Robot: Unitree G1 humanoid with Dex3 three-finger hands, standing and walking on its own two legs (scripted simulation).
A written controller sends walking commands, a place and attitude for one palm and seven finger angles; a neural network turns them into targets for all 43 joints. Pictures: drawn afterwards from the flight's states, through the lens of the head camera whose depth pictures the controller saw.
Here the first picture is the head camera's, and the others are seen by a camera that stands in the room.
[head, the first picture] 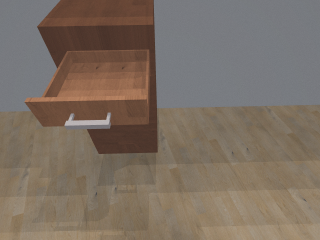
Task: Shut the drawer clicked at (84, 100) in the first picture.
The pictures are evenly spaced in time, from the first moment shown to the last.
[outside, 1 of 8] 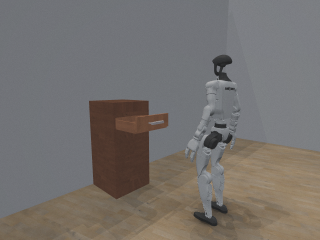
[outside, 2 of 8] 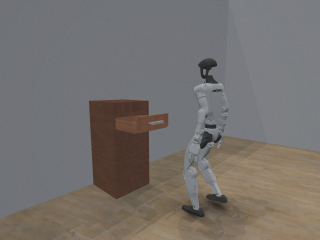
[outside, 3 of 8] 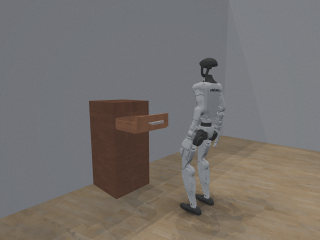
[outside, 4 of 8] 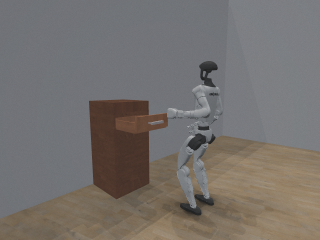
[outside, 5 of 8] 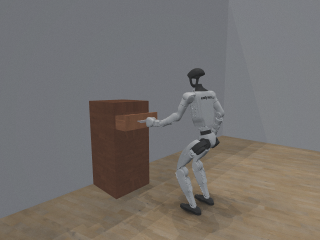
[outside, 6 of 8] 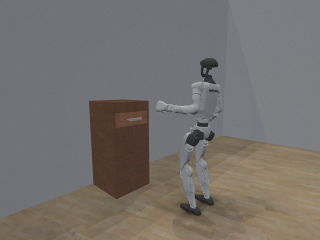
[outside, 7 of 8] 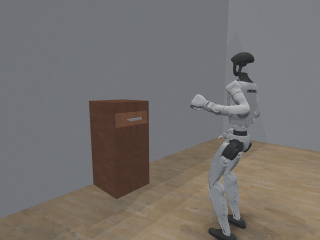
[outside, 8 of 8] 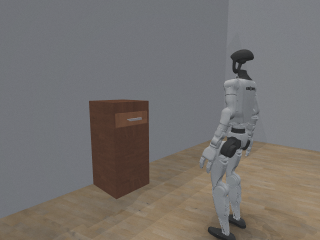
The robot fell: no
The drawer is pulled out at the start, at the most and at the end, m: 0.30 0.30 0.00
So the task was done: yes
